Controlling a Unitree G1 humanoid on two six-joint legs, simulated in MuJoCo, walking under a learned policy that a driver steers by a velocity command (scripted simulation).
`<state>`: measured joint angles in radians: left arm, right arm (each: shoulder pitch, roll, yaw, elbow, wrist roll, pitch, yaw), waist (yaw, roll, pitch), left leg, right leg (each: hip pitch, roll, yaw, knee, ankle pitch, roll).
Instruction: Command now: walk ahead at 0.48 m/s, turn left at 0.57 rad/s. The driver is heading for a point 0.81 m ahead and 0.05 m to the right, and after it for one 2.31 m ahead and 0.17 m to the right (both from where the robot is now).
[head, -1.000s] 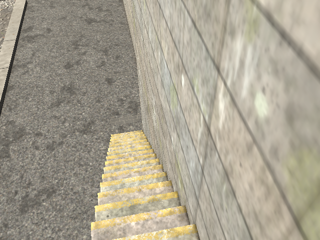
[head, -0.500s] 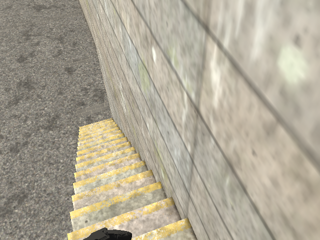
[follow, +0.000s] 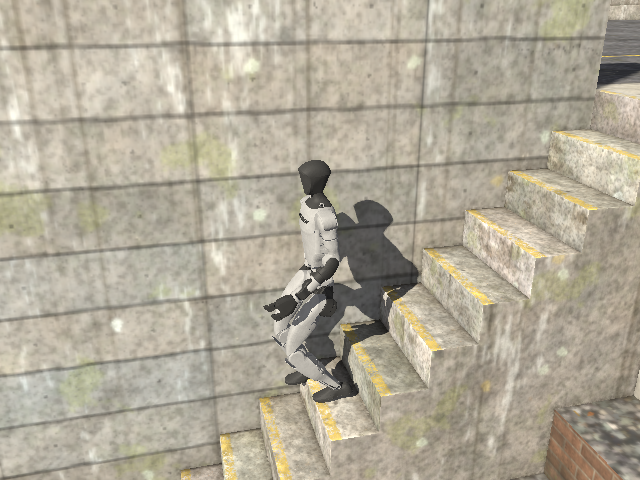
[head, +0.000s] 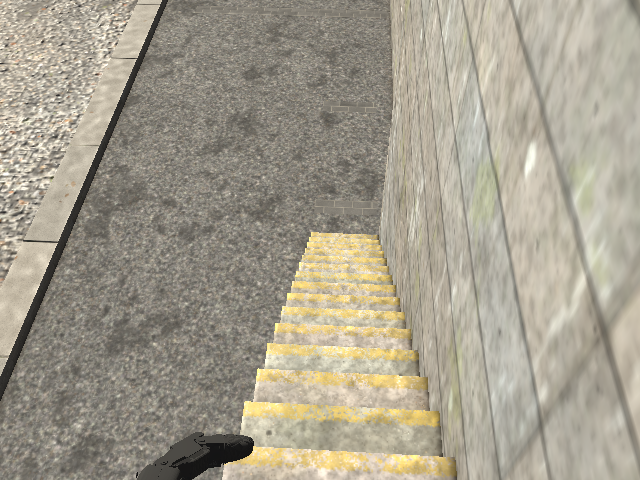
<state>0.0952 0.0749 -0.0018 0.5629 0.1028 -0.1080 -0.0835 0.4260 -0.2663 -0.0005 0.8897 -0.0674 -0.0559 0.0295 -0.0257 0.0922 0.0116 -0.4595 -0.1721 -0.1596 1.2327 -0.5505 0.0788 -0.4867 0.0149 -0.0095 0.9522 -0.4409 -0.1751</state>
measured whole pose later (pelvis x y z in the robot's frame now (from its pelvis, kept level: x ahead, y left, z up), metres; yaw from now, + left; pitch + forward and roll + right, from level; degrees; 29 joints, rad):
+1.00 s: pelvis +0.73 +0.10 -0.65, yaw -2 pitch +0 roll -1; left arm 0.72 0.19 -0.03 1.15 0.10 -0.11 -0.01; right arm 0.05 -0.20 0.04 0.62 -0.08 -0.15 0.06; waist 0.14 -0.07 0.01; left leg -0.70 -0.02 -0.22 1.27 -0.22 -0.08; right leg -0.31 0.32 0.05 1.13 -0.76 -0.23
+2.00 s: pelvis +1.21 -0.10 -1.13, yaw -21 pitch +3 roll -3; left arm 0.19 0.22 -0.04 0.79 0.00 -0.07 -0.03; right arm 0.38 -0.23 0.01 0.85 -0.02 -0.07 0.05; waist -0.01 0.10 0.02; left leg -0.36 0.08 -0.02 0.43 0.11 -0.07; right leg -0.52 0.13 -0.21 1.59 -0.92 -0.13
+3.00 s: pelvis +1.59 -0.12 -1.44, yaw +12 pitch -1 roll -4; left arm 0.52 0.22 0.05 0.95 -0.04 -0.06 -0.04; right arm 0.32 -0.26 0.01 0.89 0.00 -0.05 0.05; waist 0.10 0.05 -0.01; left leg -0.85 -0.06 -0.07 1.71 -0.34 0.07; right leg -0.35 0.08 0.00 0.99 -0.63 0.01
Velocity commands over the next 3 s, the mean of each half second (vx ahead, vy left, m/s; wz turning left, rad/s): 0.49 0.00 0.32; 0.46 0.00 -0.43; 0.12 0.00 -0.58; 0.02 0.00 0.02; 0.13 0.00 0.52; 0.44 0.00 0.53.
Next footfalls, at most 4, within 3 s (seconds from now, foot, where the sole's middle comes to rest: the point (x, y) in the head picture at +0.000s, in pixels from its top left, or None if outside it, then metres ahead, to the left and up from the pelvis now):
0.38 right None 0.31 -0.02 -0.92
0.48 left None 0.26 0.19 -0.91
0.82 right None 0.64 0.09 -1.32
1.08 left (261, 426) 0.91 0.22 -1.53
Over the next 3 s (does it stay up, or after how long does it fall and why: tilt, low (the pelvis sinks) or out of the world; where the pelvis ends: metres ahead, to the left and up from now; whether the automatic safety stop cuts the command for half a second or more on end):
stays up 1.59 -0.12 -1.44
